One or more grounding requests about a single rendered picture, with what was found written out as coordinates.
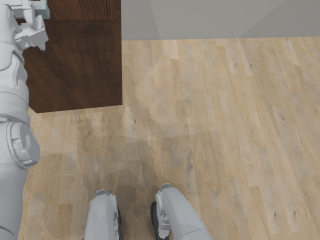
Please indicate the left robot upper arm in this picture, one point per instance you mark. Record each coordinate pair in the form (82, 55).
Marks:
(19, 150)

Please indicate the cabinet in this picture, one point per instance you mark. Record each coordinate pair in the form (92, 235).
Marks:
(81, 66)

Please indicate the right robot foot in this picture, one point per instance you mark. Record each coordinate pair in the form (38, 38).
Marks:
(155, 222)

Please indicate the right robot thigh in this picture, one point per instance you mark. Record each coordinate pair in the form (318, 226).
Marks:
(184, 221)

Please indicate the handle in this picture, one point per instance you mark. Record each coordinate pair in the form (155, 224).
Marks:
(41, 8)

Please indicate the drawer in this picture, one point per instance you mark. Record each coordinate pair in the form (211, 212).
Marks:
(80, 9)

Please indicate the left robot forearm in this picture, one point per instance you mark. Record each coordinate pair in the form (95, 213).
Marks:
(14, 93)

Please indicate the left robot hand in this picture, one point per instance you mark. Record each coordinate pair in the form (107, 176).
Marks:
(29, 34)

